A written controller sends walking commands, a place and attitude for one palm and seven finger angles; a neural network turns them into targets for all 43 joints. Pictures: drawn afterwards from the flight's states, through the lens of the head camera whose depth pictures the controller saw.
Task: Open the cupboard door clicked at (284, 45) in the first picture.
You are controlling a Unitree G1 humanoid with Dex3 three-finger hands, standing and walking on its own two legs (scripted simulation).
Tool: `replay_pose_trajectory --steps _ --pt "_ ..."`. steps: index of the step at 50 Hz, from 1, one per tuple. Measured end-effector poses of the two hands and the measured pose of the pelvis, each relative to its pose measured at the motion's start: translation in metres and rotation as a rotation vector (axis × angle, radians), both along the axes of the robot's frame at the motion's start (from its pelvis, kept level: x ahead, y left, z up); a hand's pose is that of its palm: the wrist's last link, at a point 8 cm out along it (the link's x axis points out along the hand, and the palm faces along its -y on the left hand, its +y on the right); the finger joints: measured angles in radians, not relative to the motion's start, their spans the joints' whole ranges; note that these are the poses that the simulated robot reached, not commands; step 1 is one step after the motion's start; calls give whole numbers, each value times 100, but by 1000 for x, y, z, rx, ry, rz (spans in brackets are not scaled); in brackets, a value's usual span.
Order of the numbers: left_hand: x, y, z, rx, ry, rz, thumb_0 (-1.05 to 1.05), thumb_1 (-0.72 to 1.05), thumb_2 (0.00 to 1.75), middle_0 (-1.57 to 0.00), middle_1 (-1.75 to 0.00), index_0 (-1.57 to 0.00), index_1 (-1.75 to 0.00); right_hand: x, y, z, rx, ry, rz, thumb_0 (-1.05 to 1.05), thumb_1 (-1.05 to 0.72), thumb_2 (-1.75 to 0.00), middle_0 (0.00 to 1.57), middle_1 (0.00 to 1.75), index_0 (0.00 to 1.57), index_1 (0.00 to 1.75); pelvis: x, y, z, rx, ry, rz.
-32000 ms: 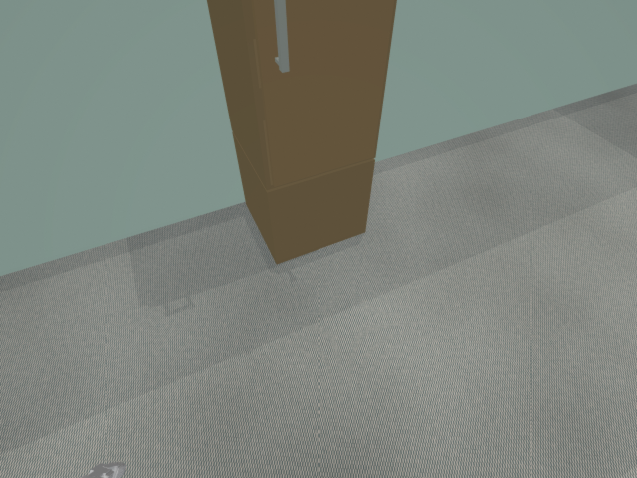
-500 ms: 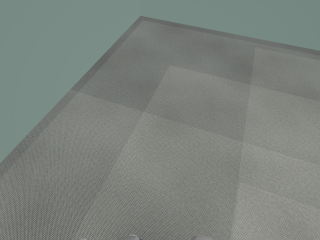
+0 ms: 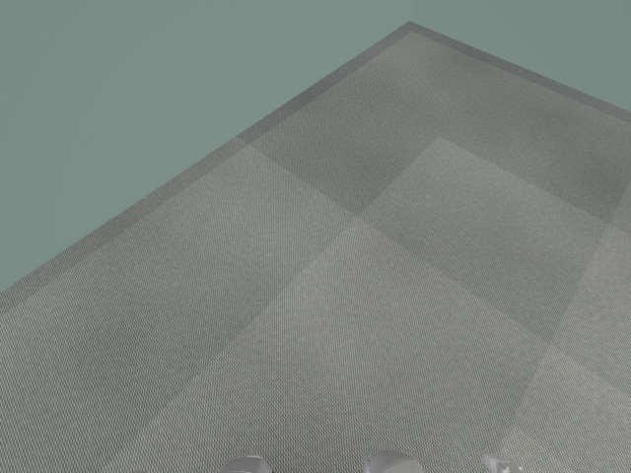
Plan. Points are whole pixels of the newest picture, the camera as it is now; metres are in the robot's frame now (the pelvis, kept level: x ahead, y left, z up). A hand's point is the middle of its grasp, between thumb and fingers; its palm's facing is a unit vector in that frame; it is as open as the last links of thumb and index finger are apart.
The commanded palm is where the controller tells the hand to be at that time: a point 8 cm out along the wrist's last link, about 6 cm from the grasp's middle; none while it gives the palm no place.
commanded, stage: turn to face it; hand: left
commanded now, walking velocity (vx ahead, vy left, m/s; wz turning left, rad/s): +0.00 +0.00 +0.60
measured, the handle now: out of the picture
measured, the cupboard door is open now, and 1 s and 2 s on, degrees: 44 44 44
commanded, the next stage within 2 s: none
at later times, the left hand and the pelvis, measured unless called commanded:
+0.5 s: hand out of the picture +0.02 +0.19 -0.18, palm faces +0.32 -0.92 -0.22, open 7.4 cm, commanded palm none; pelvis +0.02 -0.02 +0.00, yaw +19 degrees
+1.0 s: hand out of the picture -0.01 +0.16 -0.17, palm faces +0.59 -0.78 -0.22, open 7.4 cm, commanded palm none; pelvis +0.05 -0.03 +0.00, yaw +38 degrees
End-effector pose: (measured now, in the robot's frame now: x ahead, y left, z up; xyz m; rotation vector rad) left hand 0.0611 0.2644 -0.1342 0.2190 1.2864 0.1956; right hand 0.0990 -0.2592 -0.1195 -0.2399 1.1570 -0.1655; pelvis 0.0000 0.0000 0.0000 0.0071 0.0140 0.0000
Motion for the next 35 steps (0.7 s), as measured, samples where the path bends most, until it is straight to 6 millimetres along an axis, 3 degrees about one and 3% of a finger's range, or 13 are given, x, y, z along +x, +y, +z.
replay_pose_trajectory --steps 8,13,17,21,24,30,35 --pt "6 -22 17 53 -114 59 0 91 90 -20 -30 -20 -30 12 -19 -22 56 78 58 1 -91 -90 20 30 20 30 8 -32 -4 11 10 103" --pt "-12 -40 21 29 -76 120 0 91 90 -20 -30 -20 -30 34 -20 -13 57 96 100 1 -91 -90 20 30 20 30 16 -36 6 16 6 171" --pt "-27 -49 15 -17 -54 173 0 91 90 -20 -30 -20 -30 58 -8 -3 50 82 167 1 -91 -90 19 30 20 30 21 -35 11 30 12 221" --pt "-48 -43 -5 -56 -38 249 0 91 90 -20 -30 -20 -30 88 12 -4 25 29 256 1 -91 -90 19 30 20 30 25 -24 -1 5 12 276" --pt "-59 -34 -12 -52 -7 297 1 91 90 -20 -30 -20 -30 100 23 -1 8 1 303 1 -91 -90 20 30 20 30 23 -23 -4 4 6 312" --pt "-54 -25 6 -17 -59 371 1 91 90 -20 -30 -20 -30 103 25 5 -6 41 363 1 -91 -90 20 30 20 30 28 -30 7 -22 1 385" --pt "-46 -29 20 37 -123 406 1 91 90 -20 -30 -20 -30 111 14 -6 13 88 393 1 -91 -90 20 30 20 30 39 -44 6 -24 7 447"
